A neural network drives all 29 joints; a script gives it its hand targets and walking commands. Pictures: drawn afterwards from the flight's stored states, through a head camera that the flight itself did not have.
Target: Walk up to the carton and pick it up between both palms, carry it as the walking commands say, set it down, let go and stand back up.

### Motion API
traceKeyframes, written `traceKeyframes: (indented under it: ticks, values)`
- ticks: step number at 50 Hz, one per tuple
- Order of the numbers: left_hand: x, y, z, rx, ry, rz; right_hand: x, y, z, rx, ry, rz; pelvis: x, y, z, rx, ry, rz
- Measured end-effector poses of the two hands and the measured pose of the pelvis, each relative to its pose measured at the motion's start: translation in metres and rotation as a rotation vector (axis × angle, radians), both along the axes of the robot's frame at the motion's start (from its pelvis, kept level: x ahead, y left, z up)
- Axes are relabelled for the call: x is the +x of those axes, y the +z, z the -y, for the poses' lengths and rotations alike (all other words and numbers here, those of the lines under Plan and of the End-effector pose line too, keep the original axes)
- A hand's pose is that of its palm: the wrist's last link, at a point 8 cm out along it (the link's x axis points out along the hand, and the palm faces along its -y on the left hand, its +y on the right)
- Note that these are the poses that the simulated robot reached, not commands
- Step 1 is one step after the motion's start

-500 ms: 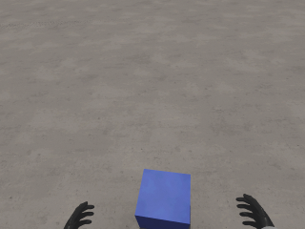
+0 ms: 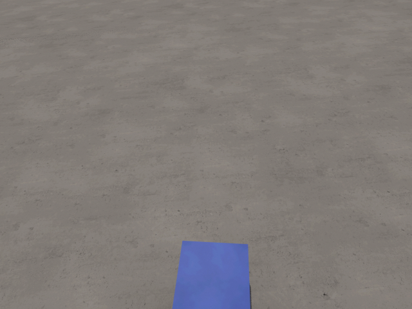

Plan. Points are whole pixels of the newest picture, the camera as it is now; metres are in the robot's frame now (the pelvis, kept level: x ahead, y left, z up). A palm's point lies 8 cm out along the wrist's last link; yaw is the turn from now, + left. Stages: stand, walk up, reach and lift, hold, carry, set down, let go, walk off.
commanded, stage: stand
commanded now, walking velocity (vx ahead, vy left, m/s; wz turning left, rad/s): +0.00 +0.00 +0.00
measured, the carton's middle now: (214, 284) +0.36 +0.03 -0.64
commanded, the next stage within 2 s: none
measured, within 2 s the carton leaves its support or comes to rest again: neither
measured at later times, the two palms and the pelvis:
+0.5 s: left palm out of the picture -0.02 +0.25 -0.13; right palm out of the picture -0.06 -0.24 -0.14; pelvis -0.02 +0.00 +0.01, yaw -2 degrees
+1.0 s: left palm out of the picture -0.07 +0.23 -0.13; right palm out of the picture -0.11 -0.20 -0.14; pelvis -0.04 +0.01 +0.01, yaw -2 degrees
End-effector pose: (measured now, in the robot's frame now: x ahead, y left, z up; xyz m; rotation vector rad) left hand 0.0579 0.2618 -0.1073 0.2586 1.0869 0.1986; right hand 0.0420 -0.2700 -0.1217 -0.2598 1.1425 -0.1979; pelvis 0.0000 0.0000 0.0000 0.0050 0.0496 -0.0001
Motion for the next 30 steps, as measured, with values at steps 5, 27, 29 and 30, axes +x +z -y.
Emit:
traceKeyframes:
  ticks: [5,27,29,30]
  values:
    - [-0.012,-0.005,0.001,0.0,0.009,-0.056,-0.021,-0.006,-0.003,0.008,-0.026,-0.072,0.0,0.0,0.0,0.002,-0.008,0.01]
    - [-0.081,-0.019,0.017,-0.047,0.036,-0.268,-0.108,-0.017,-0.035,0.077,-0.091,-0.313,-0.018,0.007,-0.005,0.004,-0.027,0.055]
    - [-0.086,-0.019,0.019,-0.052,0.038,-0.28,-0.113,-0.017,-0.038,0.082,-0.094,-0.324,-0.02,0.007,-0.006,0.004,-0.028,0.057]
    - [-0.089,-0.02,0.02,-0.055,0.038,-0.285,-0.116,-0.017,-0.04,0.084,-0.096,-0.329,-0.021,0.007,-0.006,0.004,-0.028,0.058]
